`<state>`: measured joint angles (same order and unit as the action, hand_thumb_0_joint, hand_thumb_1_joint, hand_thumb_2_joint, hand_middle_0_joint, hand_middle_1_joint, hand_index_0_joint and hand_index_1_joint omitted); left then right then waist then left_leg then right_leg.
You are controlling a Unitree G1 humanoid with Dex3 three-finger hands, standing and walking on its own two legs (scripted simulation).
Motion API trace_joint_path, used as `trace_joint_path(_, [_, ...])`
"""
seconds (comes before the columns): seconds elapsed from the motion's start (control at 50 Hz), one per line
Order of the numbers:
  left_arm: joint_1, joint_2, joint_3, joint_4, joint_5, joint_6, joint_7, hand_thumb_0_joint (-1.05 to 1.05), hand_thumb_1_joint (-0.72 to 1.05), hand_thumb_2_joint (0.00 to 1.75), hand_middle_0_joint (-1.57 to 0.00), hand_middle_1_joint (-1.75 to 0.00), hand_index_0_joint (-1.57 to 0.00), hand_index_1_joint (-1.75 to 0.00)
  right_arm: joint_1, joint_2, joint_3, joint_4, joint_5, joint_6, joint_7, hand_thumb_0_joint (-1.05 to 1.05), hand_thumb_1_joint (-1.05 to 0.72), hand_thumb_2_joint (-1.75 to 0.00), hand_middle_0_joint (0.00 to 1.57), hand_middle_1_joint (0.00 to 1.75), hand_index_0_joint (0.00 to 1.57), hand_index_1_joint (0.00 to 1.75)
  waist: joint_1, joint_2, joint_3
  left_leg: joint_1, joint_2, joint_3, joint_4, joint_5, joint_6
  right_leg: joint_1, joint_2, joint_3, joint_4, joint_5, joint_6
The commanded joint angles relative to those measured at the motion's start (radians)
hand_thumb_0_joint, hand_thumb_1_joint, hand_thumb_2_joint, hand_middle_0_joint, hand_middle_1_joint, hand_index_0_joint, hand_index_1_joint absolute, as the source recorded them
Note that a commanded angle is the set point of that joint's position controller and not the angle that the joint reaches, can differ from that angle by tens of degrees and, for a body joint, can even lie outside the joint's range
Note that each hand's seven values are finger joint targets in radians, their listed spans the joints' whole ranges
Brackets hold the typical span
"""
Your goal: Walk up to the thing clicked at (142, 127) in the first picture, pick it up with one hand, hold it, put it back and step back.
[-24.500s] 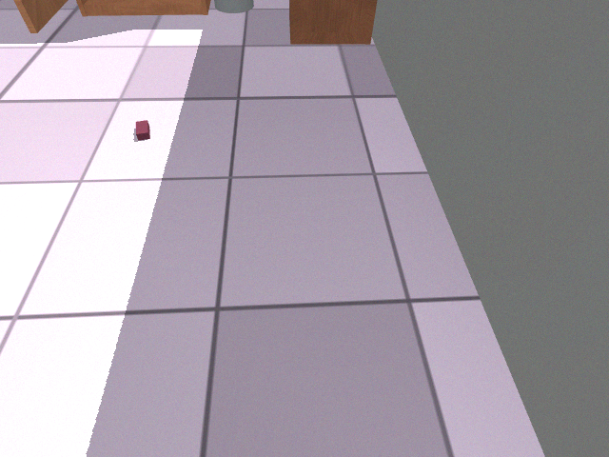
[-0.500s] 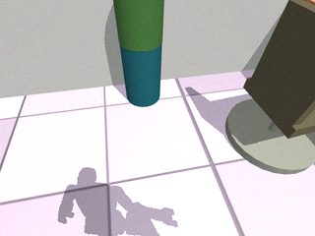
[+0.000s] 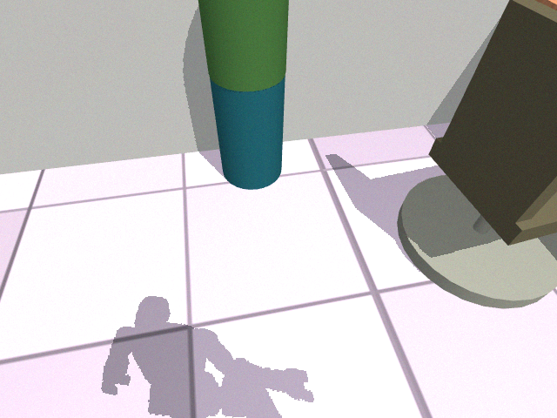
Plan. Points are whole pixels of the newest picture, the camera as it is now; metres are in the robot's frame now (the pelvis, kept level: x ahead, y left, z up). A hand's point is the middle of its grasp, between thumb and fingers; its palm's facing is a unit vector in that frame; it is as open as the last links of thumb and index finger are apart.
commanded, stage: stand
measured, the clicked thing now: out of the picture -1.01 -0.41 -0.76
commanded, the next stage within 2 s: walk up in 0.40 s
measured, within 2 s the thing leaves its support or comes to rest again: neither
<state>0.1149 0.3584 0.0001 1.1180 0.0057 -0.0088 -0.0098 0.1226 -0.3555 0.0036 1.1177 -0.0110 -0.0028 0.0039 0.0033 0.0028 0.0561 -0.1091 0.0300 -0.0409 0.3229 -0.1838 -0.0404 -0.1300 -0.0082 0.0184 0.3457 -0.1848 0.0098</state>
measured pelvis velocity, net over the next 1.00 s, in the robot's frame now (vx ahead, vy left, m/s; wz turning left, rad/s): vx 0.15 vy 0.03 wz -0.03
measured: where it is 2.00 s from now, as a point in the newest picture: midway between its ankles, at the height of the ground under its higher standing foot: (269, 366)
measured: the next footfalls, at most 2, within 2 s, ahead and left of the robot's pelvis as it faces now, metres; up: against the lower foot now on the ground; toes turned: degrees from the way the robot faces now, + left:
left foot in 0.66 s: +0.12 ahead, +0.15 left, +0.00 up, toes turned +3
right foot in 1.08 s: +0.33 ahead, -0.10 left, +0.00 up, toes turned -4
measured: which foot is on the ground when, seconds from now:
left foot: down 0.00-0.50, up 0.52-0.64, down 0.66-1.00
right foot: down 0.00-0.68, up 0.70-1.00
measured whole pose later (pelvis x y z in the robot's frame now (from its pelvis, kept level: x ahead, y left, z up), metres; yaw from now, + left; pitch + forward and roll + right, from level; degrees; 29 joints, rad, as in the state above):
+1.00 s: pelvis +0.15 +0.03 -0.01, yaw -2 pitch -4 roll +2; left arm 0.25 0.41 0.06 0.94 0.02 -0.02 -0.07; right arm 0.34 -0.38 -0.06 0.89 -0.02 -0.06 0.04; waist -0.01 -0.03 0.12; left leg 0.02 -0.01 0.08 0.40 -0.34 0.02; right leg -0.44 -0.06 0.01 0.67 -0.23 -0.02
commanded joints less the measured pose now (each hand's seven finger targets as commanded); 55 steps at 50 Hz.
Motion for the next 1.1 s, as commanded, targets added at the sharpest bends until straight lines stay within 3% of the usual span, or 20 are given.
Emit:
trace_joint_path(0.0, [-0.036,0.222,0.041,-0.061,0.002,-0.019,0.015,0.0,0.9,0.9,-0.2,-0.3,-0.2,-0.3,-0.032,-0.214,-0.045,-0.058,0.002,-0.021,-0.01,0.0,-0.9,-0.9,0.2,0.3,0.2,0.3,-0.004,0.004,-0.091,0.008,0.094,-0.053,-0.036,0.133,0.05,0.035,-0.115,0.074,-0.045,0.14,-0.034])
trace_joint_path(0.36, [-0.029,0.22,0.04,-0.064,0.002,-0.019,0.016,0.0,0.9,0.9,-0.2,-0.3,-0.2,-0.3,-0.032,-0.214,-0.046,-0.058,0.003,-0.02,-0.01,0.0,-0.9,-0.9,0.2,0.3,0.2,0.3,-0.001,0.001,-0.075,0.014,0.093,-0.051,-0.039,0.119,0.047,0.011,-0.109,0.075,-0.05,0.114,-0.035])
trace_joint_path(0.38, [0.027,0.279,0.097,-0.105,0.013,-0.026,-0.008,0.0,0.9,0.9,-0.2,-0.3,-0.2,-0.3,0.031,-0.274,-0.095,-0.106,-0.013,-0.03,0.011,0.0,-0.9,-0.9,0.2,0.3,0.2,0.3,-0.003,0.007,-0.151,0.012,0.042,-0.051,0.016,-0.36,0.114,0.039,-0.05,0.064,0.005,-0.36,-0.07])
trace_joint_path(0.4, [0.043,0.28,0.103,-0.099,0.025,-0.027,-0.015,0.0,0.9,0.9,-0.2,-0.3,-0.2,-0.3,0.035,-0.285,-0.104,-0.106,-0.023,-0.029,0.019,0.0,-0.9,-0.9,0.2,0.3,0.2,0.3,0.007,0.026,-0.092,-0.081,0.059,-0.086,0.02,-0.503,0.129,0.001,-0.066,0.099,0.028,-0.497,-0.087])
trace_joint_path(0.46, [0.089,0.284,0.124,-0.121,0.028,-0.031,-0.023,0.0,0.9,0.9,-0.2,-0.3,-0.2,-0.3,-0.036,-0.235,-0.098,-0.164,-0.029,-0.03,0.03,0.0,-0.9,-0.9,0.2,0.3,0.2,0.3,0.049,-0.053,0.052,-0.327,0.015,-0.036,0.134,-0.414,0.103,0.024,-0.148,0.245,-0.062,-0.548,-0.14])
trace_joint_path(0.48, [0.129,0.3,0.134,-0.111,0.029,-0.037,-0.02,0.0,0.9,0.9,-0.2,-0.3,-0.2,-0.3,-0.069,-0.206,-0.098,-0.181,-0.029,-0.036,0.031,0.0,-0.9,-0.9,0.2,0.3,0.2,0.3,0.077,-0.129,0.073,-0.433,-0.023,0.048,0.252,-0.253,0.072,0.137,-0.22,0.327,-0.133,-0.494,-0.186])
trace_joint_path(0.5, [0.168,0.325,0.144,-0.119,0.032,-0.046,-0.017,0.0,0.9,0.9,-0.2,-0.3,-0.2,-0.3,-0.089,-0.211,-0.101,-0.199,-0.031,-0.04,0.03,0.0,-0.9,-0.9,0.2,0.3,0.2,0.3,0.103,-0.161,0.087,-0.51,0.007,0.032,0.383,-0.257,0.062,0.189,-0.31,0.412,-0.181,-0.334,-0.238])
trace_joint_path(0.54, [0.174,0.333,0.15,-0.142,0.033,-0.05,-0.018,0.0,0.9,0.9,-0.2,-0.3,-0.2,-0.3,-0.075,-0.216,-0.104,-0.218,-0.029,-0.052,0.029,0.0,-0.9,-0.9,0.2,0.3,0.2,0.3,0.086,-0.135,0.054,-0.502,0.047,-0.008,0.368,-0.304,0.076,0.225,-0.338,0.404,-0.144,-0.092,-0.273])
trace_joint_path(0.58, [0.099,0.328,0.143,-0.185,0.038,-0.046,-0.023,0.0,0.9,0.9,-0.2,-0.3,-0.2,-0.3,-0.008,-0.212,-0.115,-0.219,-0.025,-0.056,0.041,0.0,-0.9,-0.9,0.2,0.3,0.2,0.3,0.044,-0.163,0.021,-0.323,0.051,-0.006,0.304,-0.309,0.083,0.078,-0.281,0.301,-0.147,-0.252,-0.236])
trace_joint_path(0.64, [-0.07,0.249,0.117,-0.257,0.024,-0.028,-0.033,0.0,0.9,0.9,-0.2,-0.3,-0.2,-0.3,0.31,-0.245,-0.158,-0.121,-0.025,-0.069,0.033,0.0,-0.9,-0.9,0.2,0.3,0.2,0.3,-0.145,-0.058,-0.039,0.202,-0.004,0.044,0.049,-0.024,0.062,-0.287,-0.094,0.049,0.176,-0.243,-0.108])
trace_joint_path(0.66, [-0.021,0.164,0.091,-0.272,0.013,-0.027,-0.033,0.0,0.9,0.9,-0.2,-0.3,-0.2,-0.3,0.395,-0.322,-0.186,-0.109,-0.039,-0.074,0.019,0.0,-0.9,-0.9,0.2,0.3,0.2,0.3,-0.171,0.217,-0.071,0.345,0.145,-0.208,-0.09,-0.177,0.078,-0.469,0.05,-0.037,0.507,-0.331,-0.065])
trace_joint_path(0.68, [0.034,0.161,0.09,-0.265,0.013,-0.025,-0.022,0.0,0.9,0.9,-0.2,-0.3,-0.2,-0.3,0.353,-0.383,-0.19,-0.146,-0.048,-0.079,0.013,0.0,-0.9,-0.9,0.2,0.3,0.2,0.3,-0.137,0.238,-0.038,0.275,0.316,-0.542,-0.196,-0.375,0.121,-0.577,0.121,0.061,0.668,-0.371,-0.054])
trace_joint_path(0.7, [0.086,0.252,0.109,-0.242,0.012,-0.022,-0.016,0.0,0.9,0.9,-0.2,-0.3,-0.2,-0.3,0.238,-0.38,-0.185,-0.192,-0.029,-0.078,0.012,0.0,-0.9,-0.9,0.2,0.3,0.2,0.3,-0.084,0.12,-0.019,0.165,0.355,-0.549,-0.189,-0.493,0.186,-0.519,0.037,0.147,0.698,-0.316,-0.07])
trace_joint_path(0.76, [0.165,0.267,0.106,-0.201,0.002,-0.032,-0.024,0.0,0.9,0.9,-0.2,-0.3,-0.2,-0.3,0.116,-0.28,-0.145,-0.255,-0.015,-0.081,0.016,0.0,-0.9,-0.9,0.2,0.3,0.2,0.3,-0.003,0.116,0.061,0.087,0.262,-0.276,-0.133,-0.229,0.218,-0.468,-0.033,0.133,0.671,-0.204,-0.056])
trace_joint_path(0.82, [0.154,0.234,0.099,-0.213,0.001,-0.035,-0.036,0.0,0.9,0.9,-0.2,-0.3,-0.2,-0.3,0.189,-0.27,-0.14,-0.259,-0.009,-0.09,0.015,0.0,-0.9,-0.9,0.2,0.3,0.2,0.3,-0.029,0.136,0.068,0.11,0.227,-0.136,-0.107,0.122,0.228,-0.437,-0.035,0.086,0.551,-0.156,-0.018])
trace_joint_path(0.88, [0.1,0.225,0.093,-0.256,0.008,-0.036,-0.048,0.0,0.9,0.9,-0.2,-0.3,-0.2,-0.3,0.184,-0.281,-0.142,-0.294,-0.007,-0.086,0.016,0.0,-0.9,-0.9,0.2,0.3,0.2,0.3,-0.033,0.145,0.096,0.056,0.223,-0.052,-0.095,0.191,0.253,-0.382,-0.063,0.017,0.414,-0.102,-0.011])
trace_joint_path(0.98, [0.086,0.221,0.112,-0.28,0.014,-0.043,-0.06,0.0,0.9,0.9,-0.2,-0.3,-0.2,-0.3,0.187,-0.288,-0.143,-0.338,-0.001,-0.075,0.022,0.0,-0.9,-0.9,0.2,0.3,0.2,0.3,-0.027,0.125,0.053,-0.073,0.181,0.001,-0.003,0.144,0.217,-0.146,-0.03,-0.069,0.285,0.026,-0.038])
trace_joint_path(1.04, [0.237,0.248,0.137,-0.25,0.012,-0.054,-0.045,0.0,0.9,0.9,-0.2,-0.3,-0.2,-0.3,0.182,-0.262,-0.129,-0.366,0.006,-0.068,0.018,0.0,-0.9,-0.9,0.2,0.3,0.2,0.3,0.065,0.001,-0.034,-0.164,0.144,0.018,0.27,0.219,0.176,0.114,0.001,-0.072,0.221,0.016,-0.067])
trace_joint_path(1.06, [0.323,0.286,0.157,-0.242,0.015,-0.065,-0.033,0.0,0.9,0.9,-0.2,-0.3,-0.2,-0.3,0.234,-0.216,-0.11,-0.368,0.008,-0.068,0.019,0.0,-0.9,-0.9,0.2,0.3,0.2,0.3,0.106,-0.133,-0.1,-0.21,0.073,0.068,0.52,0.187,0.147,0.222,-0.042,0.005,0.141,-0.063,-0.091])
trace_joint_path(1.08, [0.376,0.368,0.179,-0.253,0.018,-0.075,-0.02,0.0,0.9,0.9,-0.2,-0.3,-0.2,-0.3,0.293,-0.155,-0.09,-0.384,0.01,-0.066,0.019,0.0,-0.9,-0.9,0.2,0.3,0.2,0.3,0.101,-0.354,-0.138,-0.375,-0.07,0.102,0.804,-0.262,0.098,0.3,-0.297,0.404,0.029,-0.142,-0.172])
